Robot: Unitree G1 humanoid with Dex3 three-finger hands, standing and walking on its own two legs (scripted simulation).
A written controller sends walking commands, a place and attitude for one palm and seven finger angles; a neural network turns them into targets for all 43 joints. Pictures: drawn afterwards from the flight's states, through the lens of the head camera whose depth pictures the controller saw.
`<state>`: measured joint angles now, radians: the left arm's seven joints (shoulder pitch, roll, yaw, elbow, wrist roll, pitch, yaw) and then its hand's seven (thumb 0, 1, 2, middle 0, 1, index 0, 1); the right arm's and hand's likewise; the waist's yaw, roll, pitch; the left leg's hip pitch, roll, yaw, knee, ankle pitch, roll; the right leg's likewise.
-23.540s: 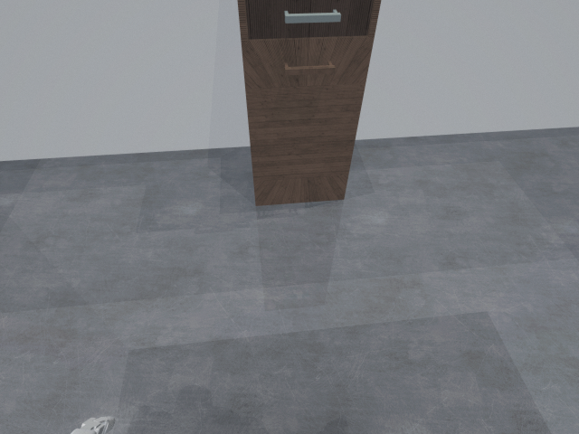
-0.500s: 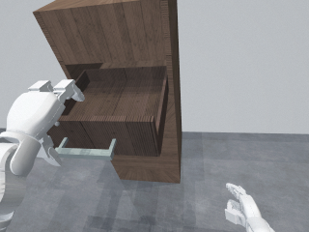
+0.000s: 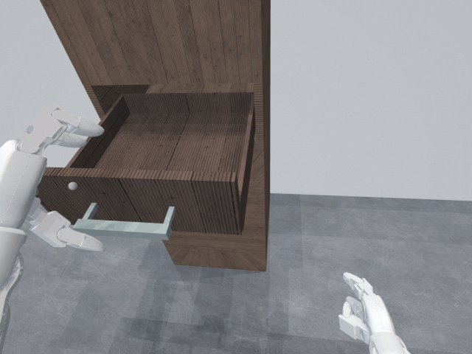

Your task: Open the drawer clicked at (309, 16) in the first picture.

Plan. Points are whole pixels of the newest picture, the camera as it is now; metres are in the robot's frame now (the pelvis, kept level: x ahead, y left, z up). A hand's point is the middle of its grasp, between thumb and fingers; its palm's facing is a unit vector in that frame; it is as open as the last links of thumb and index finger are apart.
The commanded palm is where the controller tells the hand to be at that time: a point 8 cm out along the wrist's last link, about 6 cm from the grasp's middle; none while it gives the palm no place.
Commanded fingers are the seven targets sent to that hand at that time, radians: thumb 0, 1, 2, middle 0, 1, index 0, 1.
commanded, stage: draw the hand back to the body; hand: left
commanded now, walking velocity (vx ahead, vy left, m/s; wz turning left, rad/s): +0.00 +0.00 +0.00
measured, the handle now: (126, 219) +0.29 +0.25 +0.08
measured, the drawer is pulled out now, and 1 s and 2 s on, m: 0.30 0.30 0.30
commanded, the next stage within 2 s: step back with the hand held close in 0.90 s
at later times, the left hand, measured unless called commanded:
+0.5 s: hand (47, 168) +0.23 +0.23 +0.28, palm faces +0.48 -0.80 -0.36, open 10.5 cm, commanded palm +0.17 +0.29 +0.27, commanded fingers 0.00 0.58 0.76 -0.22 -0.50 -0.22 -0.50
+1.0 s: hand (27, 181) +0.21 +0.24 +0.28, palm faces +0.54 -0.79 -0.31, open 7.5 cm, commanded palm +0.15 +0.29 +0.27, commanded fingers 0.00 0.90 0.90 -0.20 -0.30 -0.20 -0.30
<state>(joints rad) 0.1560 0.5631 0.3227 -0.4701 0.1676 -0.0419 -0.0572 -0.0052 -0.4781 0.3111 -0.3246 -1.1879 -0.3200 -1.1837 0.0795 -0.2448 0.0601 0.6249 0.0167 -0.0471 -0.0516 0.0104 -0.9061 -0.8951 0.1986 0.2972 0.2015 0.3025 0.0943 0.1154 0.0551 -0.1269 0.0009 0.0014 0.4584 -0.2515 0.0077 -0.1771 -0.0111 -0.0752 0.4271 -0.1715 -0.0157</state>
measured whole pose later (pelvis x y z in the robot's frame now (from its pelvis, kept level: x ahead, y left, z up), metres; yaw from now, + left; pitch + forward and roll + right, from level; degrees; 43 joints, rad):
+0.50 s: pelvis +0.03 +0.01 +0.00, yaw -1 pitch -5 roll -1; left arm 0.30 0.39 0.43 -0.64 -0.07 -0.20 0.09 0.00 0.23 0.62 -0.26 -0.72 -0.26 -0.71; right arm 0.17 -0.22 0.01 0.66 -0.02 -0.14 -0.06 0.01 -0.90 -0.90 0.20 0.30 0.20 0.30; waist 0.07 0.07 0.04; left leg -0.05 0.01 0.03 0.42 -0.29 0.02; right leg -0.10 0.00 -0.05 0.38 -0.19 0.00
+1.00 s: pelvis +0.02 +0.01 +0.00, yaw -1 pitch -6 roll -1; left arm 0.27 0.37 0.44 -0.62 -0.07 -0.15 0.11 0.01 0.86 0.89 -0.22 -0.31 -0.21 -0.31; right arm 0.16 -0.20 0.03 0.66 -0.02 -0.12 -0.06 0.01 -0.90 -0.89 0.20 0.30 0.20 0.30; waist 0.09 0.06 0.04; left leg -0.05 0.01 0.02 0.44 -0.28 0.01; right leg -0.10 0.00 -0.06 0.39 -0.18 -0.01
